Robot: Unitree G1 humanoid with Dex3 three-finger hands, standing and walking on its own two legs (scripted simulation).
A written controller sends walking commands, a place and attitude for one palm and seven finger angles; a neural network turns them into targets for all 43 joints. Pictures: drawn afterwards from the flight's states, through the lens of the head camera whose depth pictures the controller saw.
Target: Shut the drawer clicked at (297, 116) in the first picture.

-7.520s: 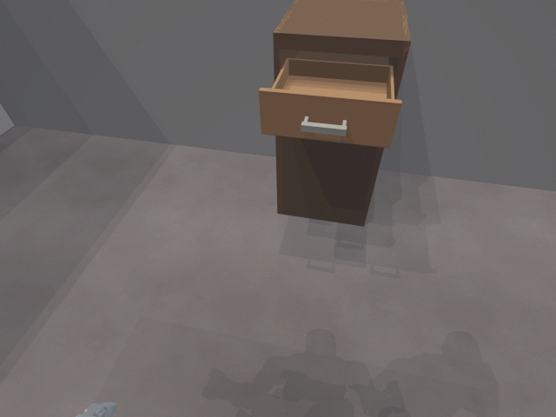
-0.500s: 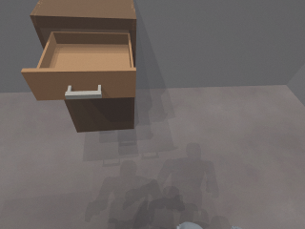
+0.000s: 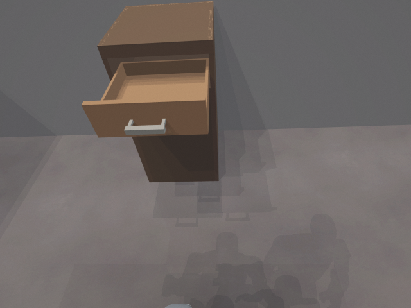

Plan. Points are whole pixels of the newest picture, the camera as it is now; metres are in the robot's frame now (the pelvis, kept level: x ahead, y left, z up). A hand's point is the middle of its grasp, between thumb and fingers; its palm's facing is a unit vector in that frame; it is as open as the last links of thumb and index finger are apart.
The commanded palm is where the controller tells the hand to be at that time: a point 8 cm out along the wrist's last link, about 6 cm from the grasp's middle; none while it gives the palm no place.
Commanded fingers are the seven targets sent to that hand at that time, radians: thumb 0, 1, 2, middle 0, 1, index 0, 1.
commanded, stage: take the last steps up to it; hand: left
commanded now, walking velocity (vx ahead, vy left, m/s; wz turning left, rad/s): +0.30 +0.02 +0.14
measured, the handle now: (146, 126) +0.64 +0.22 -0.03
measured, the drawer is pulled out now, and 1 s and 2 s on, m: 0.29 0.29 0.29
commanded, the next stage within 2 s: come to a stop and stand still in 1.22 s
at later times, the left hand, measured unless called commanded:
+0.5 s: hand out of the picture -0.07 +0.22 -0.18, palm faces +0.15 -0.98 -0.15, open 7.4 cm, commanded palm none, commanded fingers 0.00 0.90 0.90 -0.20 -0.30 -0.20 -0.30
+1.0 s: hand (148, 247) +0.31 +0.18 -0.17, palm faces +0.05 -0.98 -0.21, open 7.4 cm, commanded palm none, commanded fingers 0.00 0.90 0.90 -0.20 -0.30 -0.20 -0.30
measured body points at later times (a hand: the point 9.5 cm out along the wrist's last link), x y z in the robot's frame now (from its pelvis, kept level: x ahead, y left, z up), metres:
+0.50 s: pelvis +0.04 +0.06 +0.00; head +0.03 +0.08 +0.45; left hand -0.07 +0.27 -0.16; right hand +0.11 -0.17 -0.13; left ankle -0.01 +0.15 -0.74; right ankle +0.02 -0.08 -0.68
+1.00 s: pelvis +0.21 +0.00 -0.01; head +0.23 -0.02 +0.43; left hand +0.30 +0.23 -0.15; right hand +0.15 -0.22 -0.18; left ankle +0.10 +0.14 -0.63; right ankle +0.30 -0.07 -0.74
